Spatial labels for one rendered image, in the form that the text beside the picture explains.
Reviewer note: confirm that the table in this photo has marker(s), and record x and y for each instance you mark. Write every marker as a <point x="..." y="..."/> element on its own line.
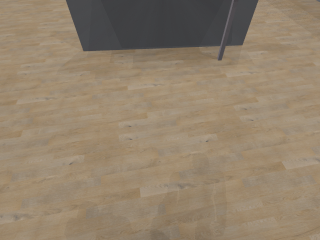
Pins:
<point x="228" y="25"/>

